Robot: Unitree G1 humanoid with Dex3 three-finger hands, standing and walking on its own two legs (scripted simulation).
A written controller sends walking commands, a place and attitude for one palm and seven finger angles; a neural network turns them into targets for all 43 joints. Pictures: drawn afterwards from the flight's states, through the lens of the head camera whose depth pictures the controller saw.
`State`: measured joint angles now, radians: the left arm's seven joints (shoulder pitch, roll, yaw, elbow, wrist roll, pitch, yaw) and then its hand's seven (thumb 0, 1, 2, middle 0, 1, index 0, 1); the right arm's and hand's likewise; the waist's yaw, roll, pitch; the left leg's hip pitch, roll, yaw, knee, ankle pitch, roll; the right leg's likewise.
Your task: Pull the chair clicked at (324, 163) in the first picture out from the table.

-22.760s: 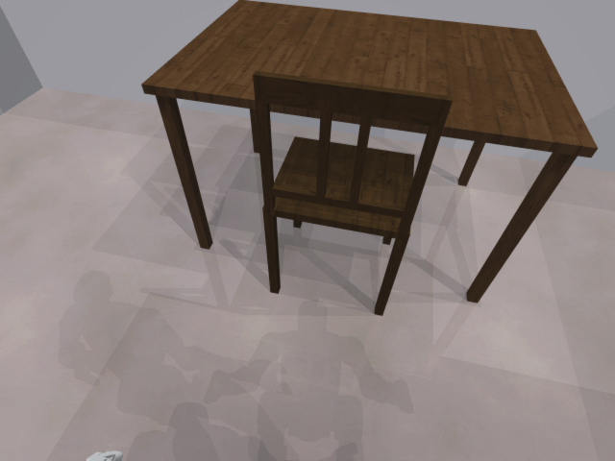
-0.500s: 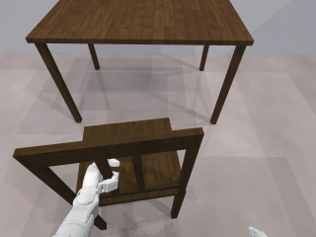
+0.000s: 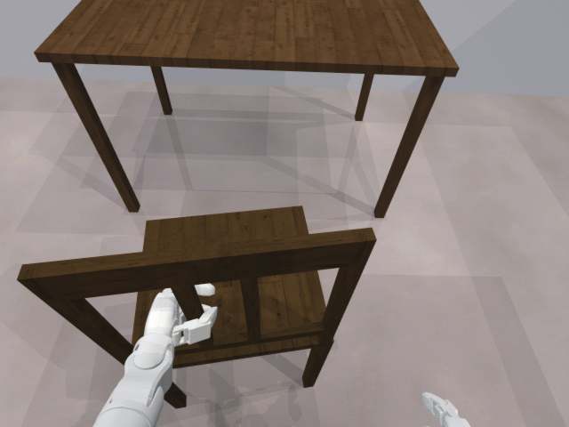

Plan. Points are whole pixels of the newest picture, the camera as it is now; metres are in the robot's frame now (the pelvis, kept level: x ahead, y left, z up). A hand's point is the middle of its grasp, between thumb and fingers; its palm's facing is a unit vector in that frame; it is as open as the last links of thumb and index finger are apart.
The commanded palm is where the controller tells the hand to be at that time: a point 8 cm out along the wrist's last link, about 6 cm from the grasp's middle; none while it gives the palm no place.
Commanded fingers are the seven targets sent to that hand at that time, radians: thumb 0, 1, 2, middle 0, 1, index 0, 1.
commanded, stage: open the thumb and straighten the fingers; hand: left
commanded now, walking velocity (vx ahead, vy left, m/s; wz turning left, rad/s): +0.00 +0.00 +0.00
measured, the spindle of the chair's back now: (196, 316) +0.30 +0.15 -0.09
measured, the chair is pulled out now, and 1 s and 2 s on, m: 0.60 0.60 0.60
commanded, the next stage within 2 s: draw the fingers out of the gap in 0.62 s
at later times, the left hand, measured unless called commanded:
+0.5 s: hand (193, 310) +0.31 +0.15 -0.08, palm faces +0.00 -0.99 -0.15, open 16.0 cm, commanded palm +0.29 +0.21 -0.05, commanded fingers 0.00 -0.55 0.20 0.00 0.00 0.00 0.00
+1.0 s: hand (166, 331) +0.27 +0.18 -0.07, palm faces +0.01 -0.99 -0.15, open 17.5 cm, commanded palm +0.25 +0.23 -0.05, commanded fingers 0.00 -0.55 0.20 0.00 0.00 0.00 0.00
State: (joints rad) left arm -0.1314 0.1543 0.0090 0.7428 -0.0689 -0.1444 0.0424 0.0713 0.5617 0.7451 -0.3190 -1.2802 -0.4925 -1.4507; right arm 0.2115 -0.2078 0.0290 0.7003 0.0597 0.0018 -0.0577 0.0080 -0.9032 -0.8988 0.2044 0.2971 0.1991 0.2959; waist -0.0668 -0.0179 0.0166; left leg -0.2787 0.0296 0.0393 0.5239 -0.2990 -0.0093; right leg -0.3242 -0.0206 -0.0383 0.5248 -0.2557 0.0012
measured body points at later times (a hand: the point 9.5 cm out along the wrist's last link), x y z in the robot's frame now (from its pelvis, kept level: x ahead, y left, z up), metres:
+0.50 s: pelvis +0.01 +0.00 -0.03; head +0.07 +0.00 +0.42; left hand +0.31 +0.20 -0.07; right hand +0.14 -0.25 -0.14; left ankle -0.02 +0.12 -0.73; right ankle +0.01 -0.12 -0.73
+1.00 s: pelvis +0.02 +0.00 -0.03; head +0.06 -0.01 +0.42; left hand +0.27 +0.24 -0.05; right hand +0.16 -0.26 -0.13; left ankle -0.02 +0.12 -0.73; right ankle +0.01 -0.12 -0.73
